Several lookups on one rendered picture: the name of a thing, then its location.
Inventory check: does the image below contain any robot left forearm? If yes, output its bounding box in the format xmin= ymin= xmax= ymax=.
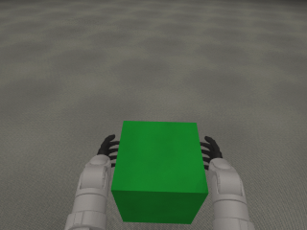
xmin=64 ymin=154 xmax=111 ymax=230

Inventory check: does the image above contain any robot left hand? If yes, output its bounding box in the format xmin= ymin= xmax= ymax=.
xmin=97 ymin=134 xmax=120 ymax=168

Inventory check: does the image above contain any robot right hand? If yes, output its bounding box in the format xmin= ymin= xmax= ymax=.
xmin=200 ymin=136 xmax=223 ymax=171

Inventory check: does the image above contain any robot right forearm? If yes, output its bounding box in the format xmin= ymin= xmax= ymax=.
xmin=208 ymin=158 xmax=255 ymax=230

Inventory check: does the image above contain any carton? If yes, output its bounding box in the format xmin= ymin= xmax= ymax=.
xmin=110 ymin=121 xmax=209 ymax=224

